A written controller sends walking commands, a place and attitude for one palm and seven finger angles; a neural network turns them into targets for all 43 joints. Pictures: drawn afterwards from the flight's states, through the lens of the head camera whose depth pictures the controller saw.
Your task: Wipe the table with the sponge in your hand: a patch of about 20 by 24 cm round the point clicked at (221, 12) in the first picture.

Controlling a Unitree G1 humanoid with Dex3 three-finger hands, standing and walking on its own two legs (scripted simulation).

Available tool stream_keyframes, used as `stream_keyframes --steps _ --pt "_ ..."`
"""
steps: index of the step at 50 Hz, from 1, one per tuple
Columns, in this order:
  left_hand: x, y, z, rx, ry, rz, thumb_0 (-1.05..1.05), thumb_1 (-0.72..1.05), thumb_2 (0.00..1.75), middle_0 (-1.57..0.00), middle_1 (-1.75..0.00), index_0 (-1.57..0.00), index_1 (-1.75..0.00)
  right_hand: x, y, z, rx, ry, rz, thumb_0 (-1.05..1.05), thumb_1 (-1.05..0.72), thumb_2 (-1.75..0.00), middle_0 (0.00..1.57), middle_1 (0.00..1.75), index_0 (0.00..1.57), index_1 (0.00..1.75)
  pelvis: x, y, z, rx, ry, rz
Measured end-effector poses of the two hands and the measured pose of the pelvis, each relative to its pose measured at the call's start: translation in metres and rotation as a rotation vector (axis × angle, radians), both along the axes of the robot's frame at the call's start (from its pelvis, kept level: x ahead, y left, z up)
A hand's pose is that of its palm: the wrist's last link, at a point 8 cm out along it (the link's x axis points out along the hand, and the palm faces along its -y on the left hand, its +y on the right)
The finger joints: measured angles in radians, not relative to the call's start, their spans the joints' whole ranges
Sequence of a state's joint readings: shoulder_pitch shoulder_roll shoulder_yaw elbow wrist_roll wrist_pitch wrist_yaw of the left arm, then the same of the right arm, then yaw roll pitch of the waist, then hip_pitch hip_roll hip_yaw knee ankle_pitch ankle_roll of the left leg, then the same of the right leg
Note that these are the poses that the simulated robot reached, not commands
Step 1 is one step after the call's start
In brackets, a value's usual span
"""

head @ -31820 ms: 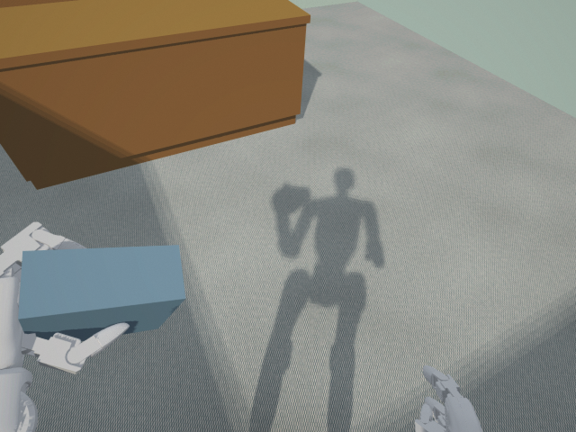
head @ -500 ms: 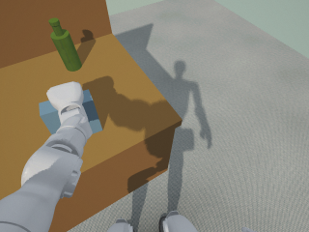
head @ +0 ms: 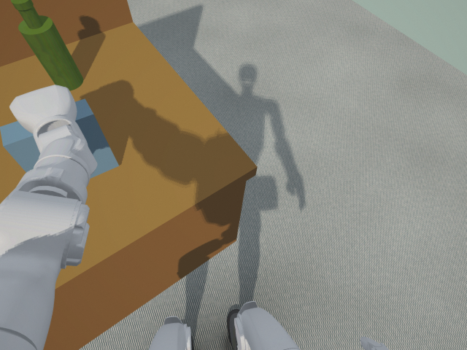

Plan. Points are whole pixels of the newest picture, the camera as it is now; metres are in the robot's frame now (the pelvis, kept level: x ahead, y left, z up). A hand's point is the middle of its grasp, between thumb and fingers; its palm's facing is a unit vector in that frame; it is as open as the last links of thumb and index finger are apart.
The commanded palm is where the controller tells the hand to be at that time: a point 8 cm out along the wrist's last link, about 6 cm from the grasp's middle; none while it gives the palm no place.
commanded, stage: wipe forward along the third lane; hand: left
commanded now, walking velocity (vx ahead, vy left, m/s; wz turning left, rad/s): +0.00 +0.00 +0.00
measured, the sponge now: (71, 157) +0.49 +0.25 -0.01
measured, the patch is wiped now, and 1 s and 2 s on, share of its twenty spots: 0.90 1.00 1.00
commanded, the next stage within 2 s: wipe back along the third lane in 0.12 s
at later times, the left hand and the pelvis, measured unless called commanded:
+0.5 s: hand (53, 117) +0.55 +0.27 +0.04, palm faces -0.07 -0.01 -1.00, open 10.1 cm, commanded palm +0.51 +0.25 +0.06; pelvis +0.06 +0.04 +0.02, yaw -2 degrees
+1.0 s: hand (56, 135) +0.51 +0.25 +0.04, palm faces -0.03 +0.00 -1.00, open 10.1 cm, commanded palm +0.45 +0.22 +0.06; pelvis +0.10 +0.07 +0.05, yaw +0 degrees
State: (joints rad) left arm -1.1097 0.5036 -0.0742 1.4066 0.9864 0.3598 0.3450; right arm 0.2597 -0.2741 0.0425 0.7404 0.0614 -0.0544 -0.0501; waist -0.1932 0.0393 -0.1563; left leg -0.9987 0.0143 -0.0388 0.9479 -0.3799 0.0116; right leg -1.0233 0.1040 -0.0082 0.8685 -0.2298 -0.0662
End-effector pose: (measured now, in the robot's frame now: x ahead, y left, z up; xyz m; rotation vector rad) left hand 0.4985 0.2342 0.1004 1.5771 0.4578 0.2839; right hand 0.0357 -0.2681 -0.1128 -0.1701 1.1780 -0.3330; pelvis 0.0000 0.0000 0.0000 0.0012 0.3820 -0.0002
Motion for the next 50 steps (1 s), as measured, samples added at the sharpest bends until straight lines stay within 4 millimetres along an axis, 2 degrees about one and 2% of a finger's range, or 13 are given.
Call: stream_keyframes --steps 8,14,20,26,41,50 --pt "0.029 0.012 0.001 -0.013 0.022 0.003 0.03 -0.60 1.14 -0.77 -1.33 -0.80 -1.33 -0.005 0.004 0.003 -0.007 0.059 -0.017 0.01 -0.91 -0.90 0.20 0.30 0.20 0.30 0.015 0.005 -0.001 -0.021 0.028 -0.004" --pt "0.049 0.023 -0.001 -0.027 0.026 -0.003 0.03 -0.61 1.14 -0.78 -1.32 -0.80 -1.33 -0.004 0.015 0.007 0.004 0.110 -0.033 0.01 -0.91 -0.90 0.20 0.30 0.20 0.30 0.030 0.012 0.001 -0.035 0.050 -0.010" --pt "0.049 0.023 -0.006 -0.009 0.004 -0.063 0.02 -0.60 1.13 -0.77 -1.34 -0.79 -1.34 0.009 0.035 0.013 0.048 0.141 -0.040 0.01 -0.91 -0.90 0.20 0.30 0.20 0.30 0.047 0.024 0.011 -0.041 0.047 -0.023" --pt "0.034 0.026 -0.006 -0.032 -0.059 -0.090 0.01 -0.56 1.11 -0.74 -1.35 -0.76 -1.35 0.043 0.054 0.019 0.089 0.107 -0.021 0.01 -0.91 -0.90 0.20 0.30 0.20 0.30 0.062 0.037 0.023 -0.043 0.017 -0.019" --pt "0.012 0.020 -0.004 -0.027 -0.072 -0.101 0.00 -0.47 1.04 -0.68 -1.37 -0.70 -1.37 0.162 0.089 0.039 0.122 -0.044 0.107 0.01 -0.91 -0.90 0.20 0.30 0.20 0.30 0.090 0.066 0.039 -0.044 -0.055 0.006" --pt "-0.011 0.011 -0.002 -0.026 -0.085 -0.120 0.00 -0.46 1.03 -0.67 -1.38 -0.69 -1.38 0.206 0.107 0.049 0.168 -0.082 0.167 0.01 -0.91 -0.90 0.20 0.30 0.20 0.30 0.101 0.070 0.045 -0.048 -0.101 0.012"
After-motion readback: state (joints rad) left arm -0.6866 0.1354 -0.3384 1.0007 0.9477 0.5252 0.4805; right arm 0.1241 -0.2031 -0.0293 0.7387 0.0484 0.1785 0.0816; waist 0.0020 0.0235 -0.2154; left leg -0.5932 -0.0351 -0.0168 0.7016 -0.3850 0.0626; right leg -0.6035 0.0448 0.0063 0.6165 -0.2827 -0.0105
